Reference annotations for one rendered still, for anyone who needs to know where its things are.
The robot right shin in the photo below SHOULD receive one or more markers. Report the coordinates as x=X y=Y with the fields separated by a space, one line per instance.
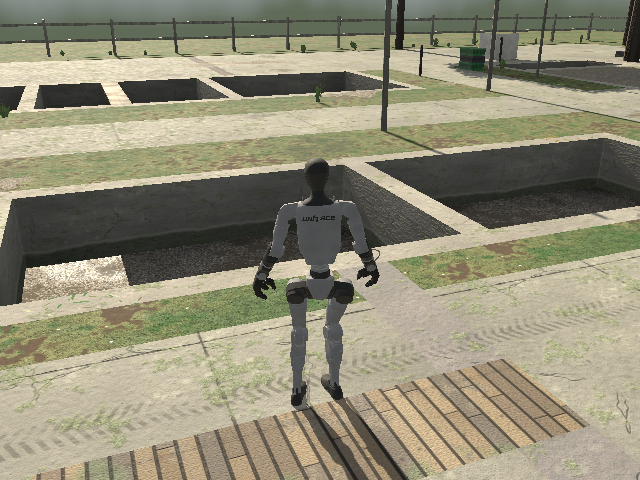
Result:
x=334 y=351

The robot right hand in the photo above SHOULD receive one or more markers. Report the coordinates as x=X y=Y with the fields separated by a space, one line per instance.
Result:
x=364 y=273

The robot left shin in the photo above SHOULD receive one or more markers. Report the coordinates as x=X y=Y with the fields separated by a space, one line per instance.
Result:
x=297 y=356

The robot shin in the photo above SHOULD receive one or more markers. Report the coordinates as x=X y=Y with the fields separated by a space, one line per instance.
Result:
x=334 y=351
x=297 y=356

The left robot upper arm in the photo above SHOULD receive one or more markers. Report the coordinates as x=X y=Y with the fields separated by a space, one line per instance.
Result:
x=286 y=212

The robot right forearm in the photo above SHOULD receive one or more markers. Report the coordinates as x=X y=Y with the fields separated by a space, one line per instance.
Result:
x=368 y=259

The right robot upper arm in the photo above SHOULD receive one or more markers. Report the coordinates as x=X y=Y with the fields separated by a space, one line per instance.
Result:
x=349 y=210

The robot left hand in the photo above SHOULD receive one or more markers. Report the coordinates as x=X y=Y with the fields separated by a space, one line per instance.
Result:
x=258 y=284

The robot left forearm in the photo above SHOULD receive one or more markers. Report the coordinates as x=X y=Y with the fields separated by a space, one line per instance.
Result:
x=266 y=264

